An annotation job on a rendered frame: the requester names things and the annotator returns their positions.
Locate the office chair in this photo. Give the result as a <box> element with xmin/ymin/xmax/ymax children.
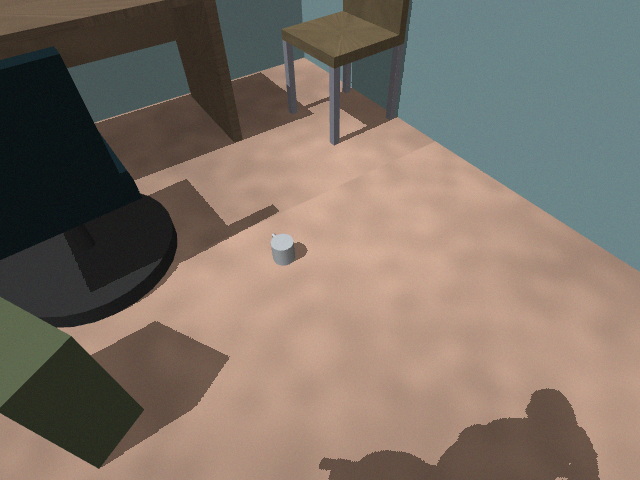
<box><xmin>0</xmin><ymin>46</ymin><xmax>177</xmax><ymax>328</ymax></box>

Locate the desk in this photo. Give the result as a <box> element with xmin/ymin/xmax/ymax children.
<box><xmin>0</xmin><ymin>0</ymin><xmax>243</xmax><ymax>143</ymax></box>

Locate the chair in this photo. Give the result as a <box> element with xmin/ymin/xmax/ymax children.
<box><xmin>281</xmin><ymin>0</ymin><xmax>409</xmax><ymax>145</ymax></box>

